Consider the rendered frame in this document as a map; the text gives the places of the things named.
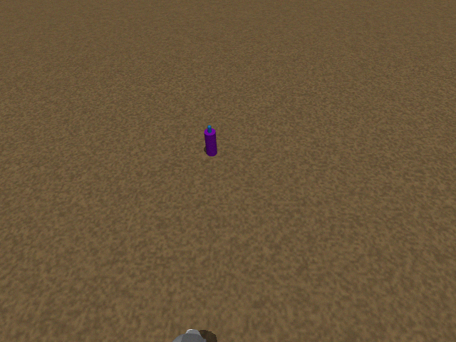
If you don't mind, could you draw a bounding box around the bottle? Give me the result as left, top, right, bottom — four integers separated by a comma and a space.
204, 125, 217, 156

